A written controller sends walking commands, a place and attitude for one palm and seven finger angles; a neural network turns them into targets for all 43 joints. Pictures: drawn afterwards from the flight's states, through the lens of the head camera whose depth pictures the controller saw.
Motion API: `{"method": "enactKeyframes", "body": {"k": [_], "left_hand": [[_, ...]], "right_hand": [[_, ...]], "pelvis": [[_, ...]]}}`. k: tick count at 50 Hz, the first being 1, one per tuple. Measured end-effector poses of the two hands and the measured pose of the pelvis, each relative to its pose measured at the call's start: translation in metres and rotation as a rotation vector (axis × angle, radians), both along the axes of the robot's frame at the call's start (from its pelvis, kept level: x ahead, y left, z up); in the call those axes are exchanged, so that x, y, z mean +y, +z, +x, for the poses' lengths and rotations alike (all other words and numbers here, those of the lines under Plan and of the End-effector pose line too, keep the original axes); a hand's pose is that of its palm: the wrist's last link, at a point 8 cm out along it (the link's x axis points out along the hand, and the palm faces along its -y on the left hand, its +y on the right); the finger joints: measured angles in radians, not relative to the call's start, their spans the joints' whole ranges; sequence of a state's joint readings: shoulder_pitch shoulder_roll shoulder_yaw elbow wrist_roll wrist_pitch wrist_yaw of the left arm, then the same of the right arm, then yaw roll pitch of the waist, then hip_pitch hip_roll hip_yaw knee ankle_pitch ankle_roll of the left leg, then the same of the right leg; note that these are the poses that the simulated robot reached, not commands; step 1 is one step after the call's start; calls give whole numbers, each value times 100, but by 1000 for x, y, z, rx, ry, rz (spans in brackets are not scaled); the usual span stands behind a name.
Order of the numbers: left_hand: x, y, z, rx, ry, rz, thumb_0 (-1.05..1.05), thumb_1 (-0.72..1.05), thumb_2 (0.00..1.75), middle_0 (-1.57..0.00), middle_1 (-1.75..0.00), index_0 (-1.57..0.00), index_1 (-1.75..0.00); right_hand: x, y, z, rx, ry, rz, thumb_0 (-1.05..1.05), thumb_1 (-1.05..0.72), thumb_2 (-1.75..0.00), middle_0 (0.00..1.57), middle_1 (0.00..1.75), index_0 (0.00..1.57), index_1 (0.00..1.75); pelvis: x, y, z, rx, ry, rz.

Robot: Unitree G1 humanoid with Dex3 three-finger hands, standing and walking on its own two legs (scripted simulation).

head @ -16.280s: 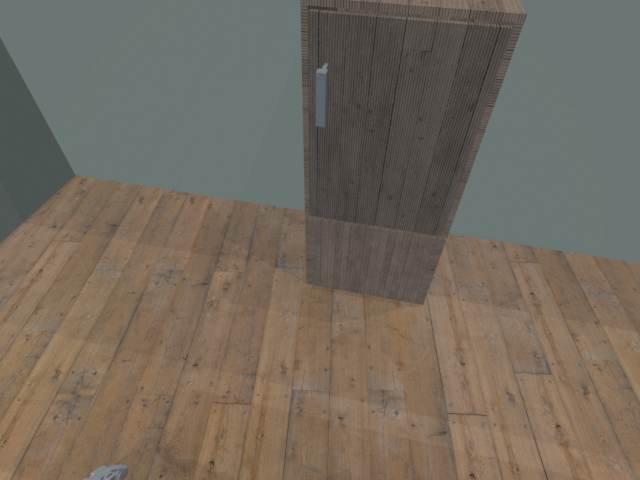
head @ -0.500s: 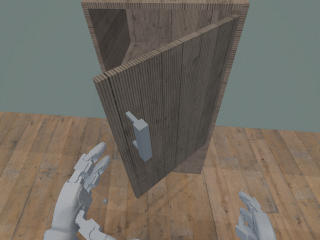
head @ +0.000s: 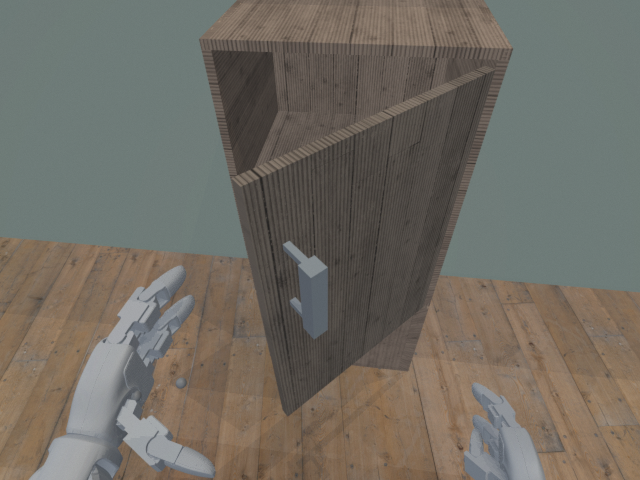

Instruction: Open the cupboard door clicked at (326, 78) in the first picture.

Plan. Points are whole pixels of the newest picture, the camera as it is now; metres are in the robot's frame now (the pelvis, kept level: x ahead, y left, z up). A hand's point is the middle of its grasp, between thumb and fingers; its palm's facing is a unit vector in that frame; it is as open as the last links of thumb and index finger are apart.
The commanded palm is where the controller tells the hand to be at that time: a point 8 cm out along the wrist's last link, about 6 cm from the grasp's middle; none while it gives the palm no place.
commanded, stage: draw the hand back to the body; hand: left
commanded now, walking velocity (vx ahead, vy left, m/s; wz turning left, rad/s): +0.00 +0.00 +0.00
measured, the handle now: (303, 289) +0.33 +0.06 +0.08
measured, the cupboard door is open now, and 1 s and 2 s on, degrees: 46 46 46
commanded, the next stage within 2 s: step back with the hand held close in 1.08 s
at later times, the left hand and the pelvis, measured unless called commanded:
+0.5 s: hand (89, 326) +0.21 +0.24 +0.16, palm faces +0.35 -0.85 -0.39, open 11.5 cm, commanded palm +0.17 +0.29 +0.18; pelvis +0.02 +0.01 +0.03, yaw -1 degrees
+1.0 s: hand (73, 314) +0.21 +0.25 +0.18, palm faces +0.42 -0.82 -0.40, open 7.5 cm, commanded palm +0.16 +0.29 +0.20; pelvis +0.02 +0.00 +0.04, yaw -2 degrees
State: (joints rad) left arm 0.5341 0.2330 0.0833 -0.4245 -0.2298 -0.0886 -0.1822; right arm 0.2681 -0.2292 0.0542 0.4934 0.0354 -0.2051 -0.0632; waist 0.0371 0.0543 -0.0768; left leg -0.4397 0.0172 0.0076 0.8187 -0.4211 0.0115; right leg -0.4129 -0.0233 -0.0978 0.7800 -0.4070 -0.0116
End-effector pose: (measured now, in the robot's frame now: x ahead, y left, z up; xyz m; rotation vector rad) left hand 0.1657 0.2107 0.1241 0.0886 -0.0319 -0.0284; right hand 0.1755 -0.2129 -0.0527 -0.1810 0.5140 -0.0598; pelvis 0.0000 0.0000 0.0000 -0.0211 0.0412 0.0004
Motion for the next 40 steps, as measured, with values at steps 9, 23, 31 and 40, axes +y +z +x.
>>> {"method": "enactKeyframes", "body": {"k": [9, 23, 31, 40], "left_hand": [[32, 19, -4, 13, 234, 200, -1, -29, 39, -16, -30, -16, -30], [68, 53, 8, -40, 368, 321, -1, 18, 59, -18, -30, -18, -30], [82, 68, 12, -77, 423, 350, 0, 46, 71, -19, -30, -19, -30], [92, 86, 9, -133, 485, 374, 1, 75, 83, -20, -30, -20, -30]], "right_hand": [[10, 12, 8, 36, 4, -33, 1, -91, -90, 20, 30, 20, 30], [13, 11, 11, 126, 0, -41, 1, -91, -90, 20, 30, 20, 30], [6, 14, 18, 140, -10, -45, 1, -91, -90, 20, 30, 20, 30], [-3, 15, 21, 145, -16, -44, 1, -91, -90, 20, 30, 20, 30]], "pelvis": [[4, 16, 5, -49, -7, -2], [11, 32, 18, -99, -22, 8], [9, 36, 22, -112, -28, 9], [4, 37, 21, -122, -28, 10]]}}
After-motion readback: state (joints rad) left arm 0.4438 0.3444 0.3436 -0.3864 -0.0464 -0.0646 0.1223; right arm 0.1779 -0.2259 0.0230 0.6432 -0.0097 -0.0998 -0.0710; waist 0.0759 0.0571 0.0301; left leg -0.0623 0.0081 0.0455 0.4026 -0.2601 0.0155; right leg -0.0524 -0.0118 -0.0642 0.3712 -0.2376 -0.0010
